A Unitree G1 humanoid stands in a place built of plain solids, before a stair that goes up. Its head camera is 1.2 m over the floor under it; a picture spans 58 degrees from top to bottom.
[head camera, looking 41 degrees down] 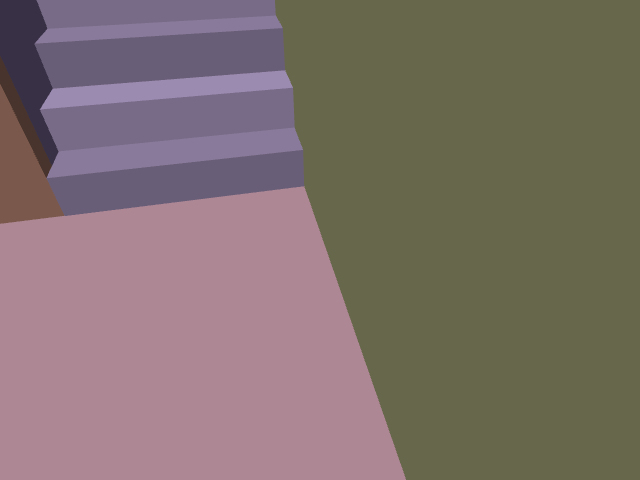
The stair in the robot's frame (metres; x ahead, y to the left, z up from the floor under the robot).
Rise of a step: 0.20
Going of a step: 0.23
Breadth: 1.10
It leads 13 degrees to the left of straight ahead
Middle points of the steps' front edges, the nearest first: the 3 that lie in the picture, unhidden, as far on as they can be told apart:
1.66 0.61 0.20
1.89 0.66 0.40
2.12 0.72 0.61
